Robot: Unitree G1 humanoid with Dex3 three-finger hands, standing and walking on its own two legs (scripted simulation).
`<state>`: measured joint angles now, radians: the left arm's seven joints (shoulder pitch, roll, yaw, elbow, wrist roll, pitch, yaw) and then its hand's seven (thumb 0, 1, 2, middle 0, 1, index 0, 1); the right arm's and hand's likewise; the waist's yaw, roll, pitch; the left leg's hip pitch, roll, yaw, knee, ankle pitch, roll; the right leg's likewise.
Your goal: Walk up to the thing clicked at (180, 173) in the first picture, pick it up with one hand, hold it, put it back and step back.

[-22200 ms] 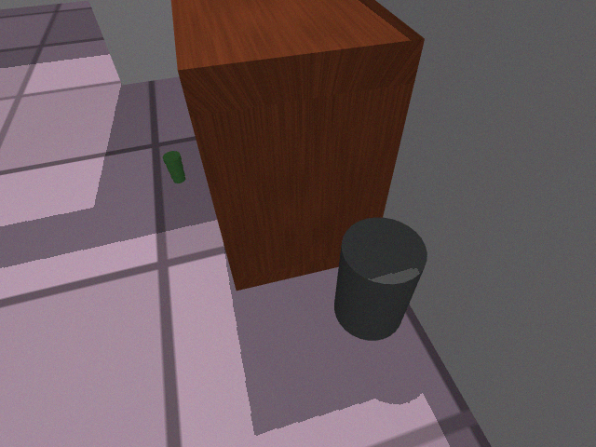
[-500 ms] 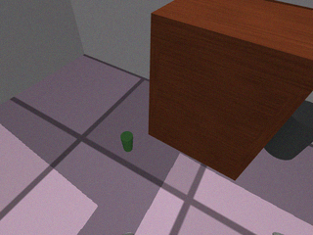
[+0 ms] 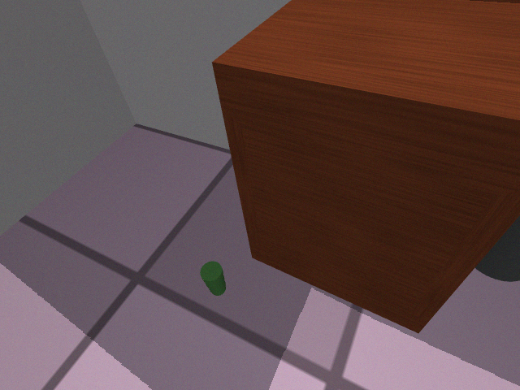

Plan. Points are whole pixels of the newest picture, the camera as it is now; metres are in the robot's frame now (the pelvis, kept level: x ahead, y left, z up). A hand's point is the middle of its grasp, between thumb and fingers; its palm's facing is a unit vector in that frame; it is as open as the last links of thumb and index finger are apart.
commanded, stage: walk up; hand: left
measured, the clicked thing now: (214, 280) +0.65 +0.28 -0.69
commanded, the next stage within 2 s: none
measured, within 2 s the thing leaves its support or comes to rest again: neither
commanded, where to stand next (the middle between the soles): +0.28 +0.05 m, yaw +1 degrees
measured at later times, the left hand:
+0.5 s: hand (99, 389) +0.17 +0.33 -0.16, palm faces -0.02 -0.94 -0.34, open 7.4 cm
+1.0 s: hand (124, 347) +0.24 +0.30 -0.14, palm faces -0.04 -0.93 -0.36, open 7.4 cm
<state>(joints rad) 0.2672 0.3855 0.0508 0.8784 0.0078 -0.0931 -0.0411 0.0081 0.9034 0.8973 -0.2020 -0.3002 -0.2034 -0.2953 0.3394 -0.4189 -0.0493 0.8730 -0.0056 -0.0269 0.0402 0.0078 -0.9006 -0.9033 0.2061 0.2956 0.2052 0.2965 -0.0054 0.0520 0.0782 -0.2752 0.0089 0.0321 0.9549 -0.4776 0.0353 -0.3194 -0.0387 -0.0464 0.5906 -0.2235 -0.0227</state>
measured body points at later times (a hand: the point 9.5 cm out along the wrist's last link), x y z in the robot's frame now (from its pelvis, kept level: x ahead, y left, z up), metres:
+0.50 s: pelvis +0.13 +0.06 +0.00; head +0.15 +0.10 +0.45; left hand +0.17 +0.38 -0.14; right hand +0.21 -0.26 -0.08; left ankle +0.20 +0.16 -0.73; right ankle +0.11 -0.09 -0.66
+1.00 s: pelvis +0.15 +0.05 +0.00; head +0.17 +0.04 +0.45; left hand +0.24 +0.35 -0.12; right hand +0.24 -0.25 -0.13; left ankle +0.20 +0.16 -0.73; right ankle +0.20 -0.08 -0.73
